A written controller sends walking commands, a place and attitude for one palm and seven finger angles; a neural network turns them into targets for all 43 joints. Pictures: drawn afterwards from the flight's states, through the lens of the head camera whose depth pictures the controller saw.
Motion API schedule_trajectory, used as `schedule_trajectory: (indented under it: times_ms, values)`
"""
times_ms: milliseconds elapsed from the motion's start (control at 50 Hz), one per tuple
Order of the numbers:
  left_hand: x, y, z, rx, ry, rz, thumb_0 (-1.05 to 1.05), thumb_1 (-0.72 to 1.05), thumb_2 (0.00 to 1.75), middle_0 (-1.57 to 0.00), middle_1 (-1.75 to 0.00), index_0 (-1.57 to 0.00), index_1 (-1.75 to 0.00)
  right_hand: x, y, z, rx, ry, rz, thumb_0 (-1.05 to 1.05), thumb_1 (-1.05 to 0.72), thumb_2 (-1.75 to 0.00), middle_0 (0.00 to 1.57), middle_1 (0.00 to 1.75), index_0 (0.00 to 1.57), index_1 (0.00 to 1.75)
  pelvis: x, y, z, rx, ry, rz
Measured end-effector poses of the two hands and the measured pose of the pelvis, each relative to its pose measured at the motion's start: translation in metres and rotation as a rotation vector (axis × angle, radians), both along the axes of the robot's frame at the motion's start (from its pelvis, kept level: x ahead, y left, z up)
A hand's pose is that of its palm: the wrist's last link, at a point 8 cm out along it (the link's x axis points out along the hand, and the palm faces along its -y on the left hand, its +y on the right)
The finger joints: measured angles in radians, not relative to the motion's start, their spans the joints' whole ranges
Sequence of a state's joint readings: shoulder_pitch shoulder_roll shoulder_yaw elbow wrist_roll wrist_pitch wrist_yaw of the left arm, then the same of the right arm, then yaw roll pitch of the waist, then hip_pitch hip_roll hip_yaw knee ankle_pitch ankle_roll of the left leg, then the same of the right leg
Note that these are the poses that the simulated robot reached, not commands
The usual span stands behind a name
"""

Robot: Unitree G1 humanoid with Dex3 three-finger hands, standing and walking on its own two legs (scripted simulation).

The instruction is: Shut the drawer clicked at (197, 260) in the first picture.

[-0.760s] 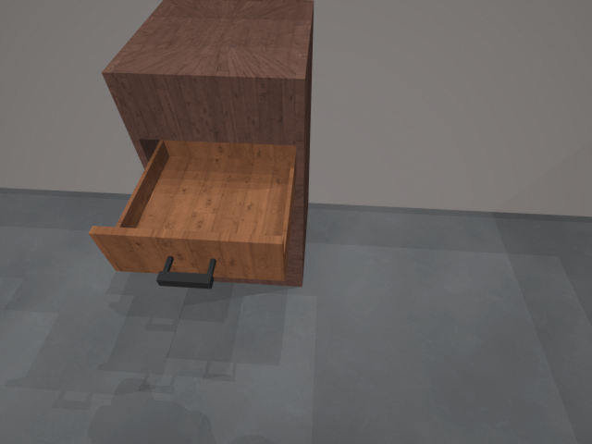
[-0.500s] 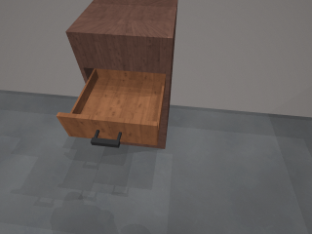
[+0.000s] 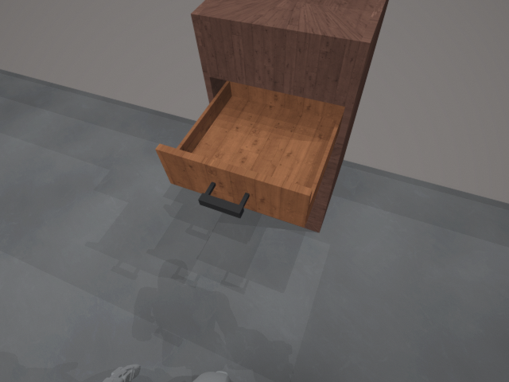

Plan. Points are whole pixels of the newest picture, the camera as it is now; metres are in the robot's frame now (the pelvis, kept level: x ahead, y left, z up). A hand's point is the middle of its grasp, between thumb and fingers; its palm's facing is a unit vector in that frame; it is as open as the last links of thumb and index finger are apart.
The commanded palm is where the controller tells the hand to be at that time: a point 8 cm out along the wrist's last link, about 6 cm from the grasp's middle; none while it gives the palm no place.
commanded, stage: turn or walk to find it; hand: left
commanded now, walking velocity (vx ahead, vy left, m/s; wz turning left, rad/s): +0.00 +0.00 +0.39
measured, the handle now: (224, 198) +0.51 +0.11 -0.14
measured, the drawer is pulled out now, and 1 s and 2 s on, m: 0.30 0.30 0.30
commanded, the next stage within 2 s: stand and wait in 0.06 s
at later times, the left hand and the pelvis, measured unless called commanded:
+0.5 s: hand out of the picture -0.01 +0.16 -0.16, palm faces +0.10 -0.97 -0.21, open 7.4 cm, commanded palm none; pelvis +0.02 -0.02 +0.01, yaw +3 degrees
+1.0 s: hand out of the picture +0.08 +0.16 -0.16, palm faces +0.06 -0.97 -0.23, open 7.3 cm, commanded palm none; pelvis +0.04 -0.02 +0.01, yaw +2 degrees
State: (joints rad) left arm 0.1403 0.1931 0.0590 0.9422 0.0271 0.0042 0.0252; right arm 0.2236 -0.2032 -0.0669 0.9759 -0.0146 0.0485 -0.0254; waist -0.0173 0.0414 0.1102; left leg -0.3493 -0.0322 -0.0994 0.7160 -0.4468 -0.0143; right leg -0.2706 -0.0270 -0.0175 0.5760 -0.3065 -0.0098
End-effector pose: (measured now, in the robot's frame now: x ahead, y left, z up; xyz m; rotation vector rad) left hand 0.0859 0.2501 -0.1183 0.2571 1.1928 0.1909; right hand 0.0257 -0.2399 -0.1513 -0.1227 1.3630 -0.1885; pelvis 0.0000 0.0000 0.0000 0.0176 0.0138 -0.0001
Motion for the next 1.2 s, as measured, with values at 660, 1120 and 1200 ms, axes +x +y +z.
schedule_trajectory:
  times_ms: [660, 1120, 1200]
  values:
    - [-0.057, -0.050, -0.013, -0.097, 0.210, 0.123, 0.01, 0.92, 0.90, -0.20, -0.30, -0.20, -0.30, 0.035, -0.009, 0.011, 0.002, 0.025, 0.059, 0.00, -0.92, -0.90, 0.20, 0.30, 0.20, 0.30, 0.035, -0.023, 0.010, -0.011, -0.026, 0.038]
    - [-0.020, -0.041, -0.010, -0.080, 0.141, 0.095, 0.00, 0.92, 0.90, -0.20, -0.30, -0.20, -0.30, -0.007, 0.014, 0.011, 0.048, 0.120, 0.002, 0.00, -0.91, -0.90, 0.20, 0.30, 0.20, 0.30, 0.045, -0.023, 0.012, -0.014, -0.029, 0.029]
    - [-0.032, -0.043, -0.011, -0.088, 0.164, 0.107, 0.00, 0.92, 0.90, -0.20, -0.30, -0.20, -0.30, 0.003, 0.013, 0.011, 0.041, 0.095, 0.012, 0.01, -0.91, -0.90, 0.20, 0.30, 0.20, 0.30, 0.045, -0.022, 0.012, -0.014, -0.030, 0.029]
